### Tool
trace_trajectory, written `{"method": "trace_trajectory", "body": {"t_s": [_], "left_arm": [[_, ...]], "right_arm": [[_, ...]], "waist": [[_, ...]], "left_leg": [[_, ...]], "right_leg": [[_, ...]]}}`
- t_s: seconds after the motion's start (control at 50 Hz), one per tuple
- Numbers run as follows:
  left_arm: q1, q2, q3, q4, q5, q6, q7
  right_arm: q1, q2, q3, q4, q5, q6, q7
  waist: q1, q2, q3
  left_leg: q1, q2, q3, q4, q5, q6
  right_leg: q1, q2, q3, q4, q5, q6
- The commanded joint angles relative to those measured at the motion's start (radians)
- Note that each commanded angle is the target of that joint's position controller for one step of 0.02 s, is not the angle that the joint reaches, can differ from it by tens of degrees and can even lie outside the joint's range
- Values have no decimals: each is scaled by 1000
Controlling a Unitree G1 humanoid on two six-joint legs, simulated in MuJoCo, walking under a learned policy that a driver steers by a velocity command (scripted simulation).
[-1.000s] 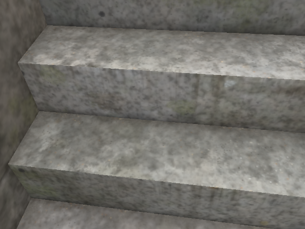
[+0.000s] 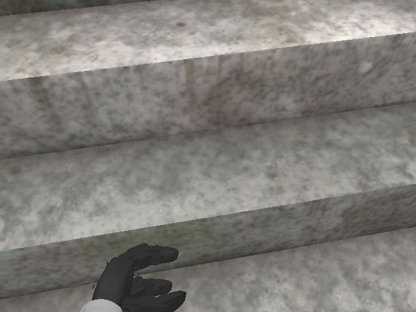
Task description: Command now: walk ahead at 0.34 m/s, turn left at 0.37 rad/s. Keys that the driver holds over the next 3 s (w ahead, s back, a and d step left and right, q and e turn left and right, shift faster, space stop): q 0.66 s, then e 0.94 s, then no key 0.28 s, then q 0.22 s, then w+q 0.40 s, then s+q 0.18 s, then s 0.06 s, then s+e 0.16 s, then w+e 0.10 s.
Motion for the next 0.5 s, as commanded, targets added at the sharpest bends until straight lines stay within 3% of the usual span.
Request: {"method": "trace_trajectory", "body": {"t_s": [0.02,0.04,0.06,0.08,0.1,0.12,0.14,0.16,0.18,0.2,0.22,0.26,0.3,0.32,0.34,0.4,0.42,0.46,0.48,0.5], "left_arm": [[302,224,132,170,-49,-66,64],[243,150,123,225,-38,-88,86],[229,61,104,275,-24,-107,85],[222,6,95,301,-6,-114,78],[165,35,77,186,44,-90,18],[215,91,101,201,40,-79,-7],[171,79,100,189,32,-72,-6],[154,88,102,194,46,-65,-7],[144,131,109,187,39,-64,-7],[171,98,98,218,57,-65,-12],[213,87,91,235,65,-69,-15],[309,89,85,262,64,-91,-6],[421,99,74,275,64,-105,0],[473,99,68,291,76,-108,3],[503,107,69,289,81,-113,6],[485,114,64,263,86,-134,-2],[495,116,66,270,88,-139,-3],[508,123,72,286,93,-149,-2],[526,126,75,297,93,-146,-8],[535,133,76,301,97,-146,-9]], "right_arm": [[-152,-22,-46,-242,31,-5,-125],[-225,34,-24,-297,11,10,-165],[-220,71,-8,-327,-1,29,-185],[-186,61,-7,-337,10,43,-191],[-126,67,18,-199,90,62,-100],[-95,-4,-5,-225,92,63,-72],[-103,-35,-10,-207,84,55,-69],[-111,-41,-5,-206,71,59,-58],[-136,-34,5,-208,59,68,-38],[-182,-54,4,-221,60,76,-32],[-212,-45,13,-219,58,82,-27],[-257,-73,14,-219,56,88,-20],[-348,-92,21,-242,46,101,-24],[-396,-82,30,-259,37,108,-34],[-443,-77,37,-283,35,114,-51],[-483,-81,38,-311,25,139,-77],[-500,-75,40,-326,17,147,-79],[-533,-44,51,-369,20,173,-83],[-587,-45,58,-410,2,186,-86],[-603,-32,66,-424,-9,192,-84]], "waist": [[41,-162,-250],[-2,-168,-51],[-57,-177,72],[-85,-141,125],[7,-131,130],[-11,-149,58],[-28,-109,-2],[-28,-51,-46],[-24,-122,-55],[-38,-59,-21],[-31,-28,16],[2,-18,15],[51,-57,-8],[73,-107,-9],[83,-116,-5],[71,-123,-17],[70,-136,-17],[59,-150,5],[60,-121,10],[57,-134,9]], "left_leg": [[-414,-107,-6,1047,17,-15],[-476,-101,-12,1074,76,8],[-508,-110,-36,1109,113,29],[-524,-140,-29,1160,72,37],[-605,-179,-186,1115,-39,118],[-652,-193,-157,1142,-63,113],[-703,-214,-167,1152,-104,102],[-740,-196,-165,1171,-83,98],[-753,-214,-84,1381,-153,102],[-814,-210,-88,1449,-117,136],[-836,-199,-86,1445,-87,159],[-876,-190,-36,1410,-58,150],[-969,-162,-12,1372,-69,121],[-1043,-154,-8,1408,-103,115],[-1091,-144,-12,1401,-128,103],[-1117,-96,-31,1312,-160,78],[-1120,-82,-9,1292,-184,77],[-1168,-53,-7,1286,-263,84],[-1212,-30,-2,1137,-287,77],[-1202,-4,20,1057,-274,77]], "right_leg": [[776,-320,741,-817,-7,-187],[595,-289,619,-789,-96,-128],[489,-252,500,-789,-88,-70],[447,-232,425,-807,-54,-41],[442,-248,392,-944,512,-94],[554,-287,369,-926,844,-171],[612,-279,301,-923,924,-189],[679,-285,249,-955,867,-213],[701,-288,225,-1031,812,-266],[700,-259,145,-1062,637,-217],[695,-231,77,-1097,574,-181],[774,-167,-42,-1114,573,-134],[923,-190,-64,-1136,616,-156],[1013,-217,-52,-1148,683,-175],[1079,-242,-51,-1150,765,-186],[1167,-297,-73,-1172,901,-200],[1186,-302,-86,-1178,915,-195],[1240,-331,-93,-1198,927,-191],[1291,-347,-86,-1192,869,-198],[1300,-342,-99,-1195,828,-193]]}}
